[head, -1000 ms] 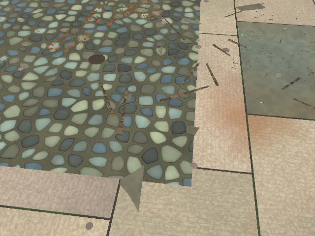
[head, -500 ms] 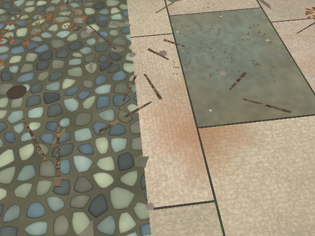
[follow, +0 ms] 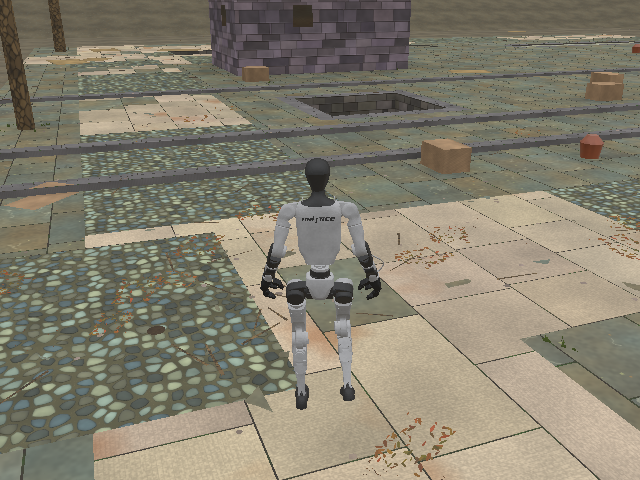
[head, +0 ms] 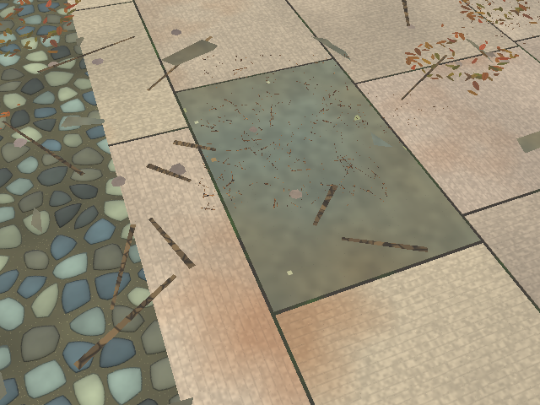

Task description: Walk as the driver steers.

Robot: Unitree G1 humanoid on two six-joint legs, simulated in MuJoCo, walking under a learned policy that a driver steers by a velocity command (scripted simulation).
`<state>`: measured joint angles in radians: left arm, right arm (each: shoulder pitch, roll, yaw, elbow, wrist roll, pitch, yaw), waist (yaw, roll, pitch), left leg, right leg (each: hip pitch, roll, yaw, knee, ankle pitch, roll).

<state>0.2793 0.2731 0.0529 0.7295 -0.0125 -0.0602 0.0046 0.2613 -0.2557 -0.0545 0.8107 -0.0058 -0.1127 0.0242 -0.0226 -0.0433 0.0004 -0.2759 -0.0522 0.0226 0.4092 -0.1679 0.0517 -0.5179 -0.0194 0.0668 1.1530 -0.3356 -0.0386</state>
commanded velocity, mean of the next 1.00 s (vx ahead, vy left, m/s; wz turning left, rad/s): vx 0.42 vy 0.00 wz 0.17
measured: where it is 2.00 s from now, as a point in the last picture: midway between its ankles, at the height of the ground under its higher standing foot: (281, 388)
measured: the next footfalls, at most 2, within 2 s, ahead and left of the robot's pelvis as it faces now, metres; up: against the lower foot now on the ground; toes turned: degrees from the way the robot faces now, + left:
right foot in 0.34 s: +0.33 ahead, -0.16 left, +0.00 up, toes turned -2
left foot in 0.86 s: +0.60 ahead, +0.09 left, +0.00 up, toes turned +11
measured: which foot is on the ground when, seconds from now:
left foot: down 0.00-0.36, up 0.38-0.84, down 0.86-1.00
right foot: up 0.00-0.32, down 0.34-0.86, up 0.88-1.00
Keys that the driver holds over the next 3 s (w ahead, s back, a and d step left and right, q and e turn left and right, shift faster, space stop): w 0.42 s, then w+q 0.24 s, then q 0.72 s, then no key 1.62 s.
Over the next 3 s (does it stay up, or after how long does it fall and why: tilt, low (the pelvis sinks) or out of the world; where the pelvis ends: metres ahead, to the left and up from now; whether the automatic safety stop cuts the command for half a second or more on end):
stays up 0.53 -0.01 0.00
